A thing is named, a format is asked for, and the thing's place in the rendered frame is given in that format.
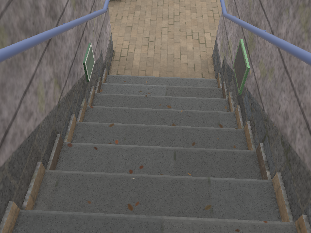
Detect stairs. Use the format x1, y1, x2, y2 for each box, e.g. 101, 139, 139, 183
12, 75, 297, 233

